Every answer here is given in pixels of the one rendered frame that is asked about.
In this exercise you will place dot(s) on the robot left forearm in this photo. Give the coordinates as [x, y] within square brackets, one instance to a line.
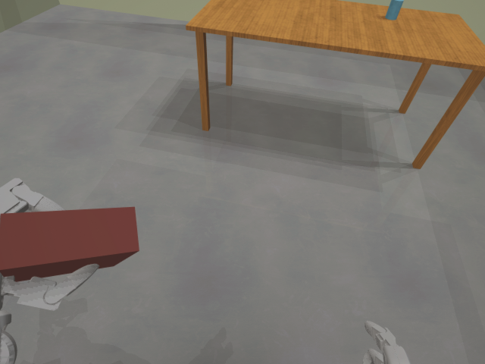
[8, 347]

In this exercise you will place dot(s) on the sponge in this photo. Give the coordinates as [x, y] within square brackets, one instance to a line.
[45, 244]

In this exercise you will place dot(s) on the left robot hand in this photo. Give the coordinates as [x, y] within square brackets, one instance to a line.
[15, 197]

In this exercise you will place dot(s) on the right robot hand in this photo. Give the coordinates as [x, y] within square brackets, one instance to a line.
[385, 340]

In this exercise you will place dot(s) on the table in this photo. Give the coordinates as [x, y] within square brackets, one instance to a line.
[427, 37]

